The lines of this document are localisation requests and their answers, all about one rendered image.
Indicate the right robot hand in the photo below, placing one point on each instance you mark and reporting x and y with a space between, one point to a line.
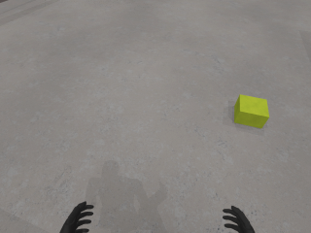
243 225

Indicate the carton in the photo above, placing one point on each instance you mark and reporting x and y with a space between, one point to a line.
251 111

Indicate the left robot hand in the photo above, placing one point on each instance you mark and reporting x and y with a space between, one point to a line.
72 222

